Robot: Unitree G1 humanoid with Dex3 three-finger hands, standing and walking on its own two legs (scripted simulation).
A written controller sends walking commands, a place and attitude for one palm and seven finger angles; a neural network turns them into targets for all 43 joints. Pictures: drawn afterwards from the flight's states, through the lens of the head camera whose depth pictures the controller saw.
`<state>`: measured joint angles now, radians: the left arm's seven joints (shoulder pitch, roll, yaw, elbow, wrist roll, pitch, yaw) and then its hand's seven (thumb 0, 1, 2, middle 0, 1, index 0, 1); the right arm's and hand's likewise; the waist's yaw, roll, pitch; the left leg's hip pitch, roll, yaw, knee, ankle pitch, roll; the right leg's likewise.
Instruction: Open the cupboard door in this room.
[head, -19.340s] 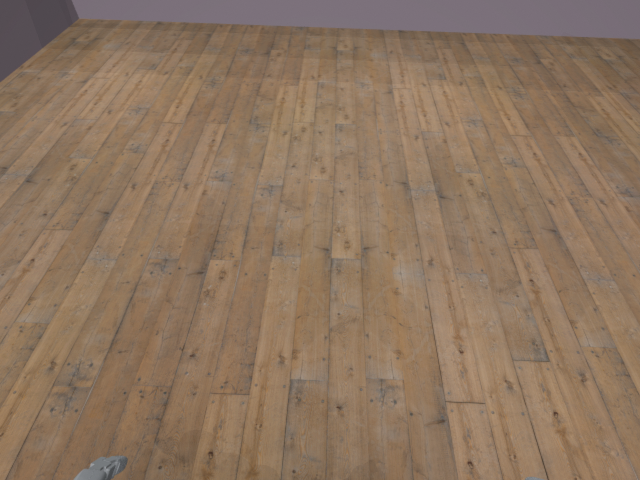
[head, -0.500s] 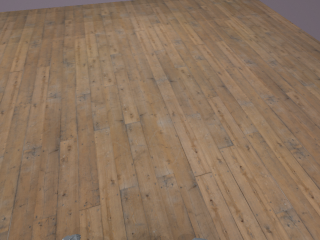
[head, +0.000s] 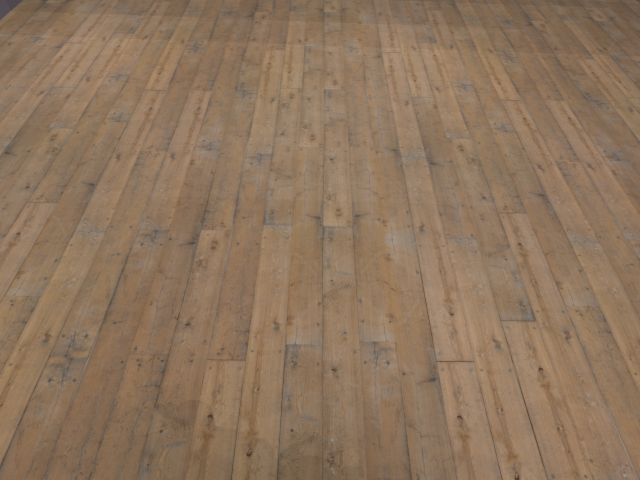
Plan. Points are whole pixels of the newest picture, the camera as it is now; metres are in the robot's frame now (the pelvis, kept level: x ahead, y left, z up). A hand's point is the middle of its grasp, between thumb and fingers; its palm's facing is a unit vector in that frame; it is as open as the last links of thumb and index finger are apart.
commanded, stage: turn or walk to find it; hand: left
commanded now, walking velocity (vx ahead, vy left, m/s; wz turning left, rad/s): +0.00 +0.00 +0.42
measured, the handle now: out of the picture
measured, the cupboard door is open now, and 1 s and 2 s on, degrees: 0 0 0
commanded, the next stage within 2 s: stand and wait in 0.66 s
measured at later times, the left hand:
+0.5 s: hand out of the picture +0.03 +0.19 -0.14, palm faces +0.21 -0.94 -0.28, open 7.4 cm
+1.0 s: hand out of the picture -0.11 +0.23 -0.17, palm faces +0.45 -0.86 -0.24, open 7.4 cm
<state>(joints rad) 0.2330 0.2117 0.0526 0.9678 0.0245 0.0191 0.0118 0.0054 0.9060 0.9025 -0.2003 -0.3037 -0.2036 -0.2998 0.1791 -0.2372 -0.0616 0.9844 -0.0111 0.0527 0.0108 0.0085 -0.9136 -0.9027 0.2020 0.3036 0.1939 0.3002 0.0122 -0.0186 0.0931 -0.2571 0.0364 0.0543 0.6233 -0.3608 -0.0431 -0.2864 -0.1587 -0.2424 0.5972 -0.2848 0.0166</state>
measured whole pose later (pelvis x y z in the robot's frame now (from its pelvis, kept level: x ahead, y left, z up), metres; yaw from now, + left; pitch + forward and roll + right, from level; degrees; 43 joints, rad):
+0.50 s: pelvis -0.03 -0.02 +0.00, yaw +12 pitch -1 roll +1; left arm 0.17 0.18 0.04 0.92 0.02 0.01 0.01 0.00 0.91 0.90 -0.20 -0.30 -0.20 -0.30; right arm 0.18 -0.24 -0.08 0.97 -0.02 0.07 0.00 0.01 -0.91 -0.90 0.21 0.30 0.20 0.30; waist -0.01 0.06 0.08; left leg -0.43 -0.04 -0.07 0.93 -0.46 -0.02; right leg -0.26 -0.05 -0.12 0.58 -0.31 -0.03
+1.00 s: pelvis -0.05 +0.01 +0.01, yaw +25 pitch +0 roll -1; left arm 0.20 0.27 0.07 1.00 0.01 0.07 0.01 0.01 0.91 0.90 -0.20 -0.30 -0.20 -0.30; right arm 0.15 -0.19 -0.04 0.96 -0.02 0.02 -0.01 0.01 -0.91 -0.90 0.21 0.30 0.20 0.30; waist 0.02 -0.04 0.10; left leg -0.23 0.01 0.02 0.52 -0.29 0.03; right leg -0.45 -0.10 -0.07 1.06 -0.45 0.08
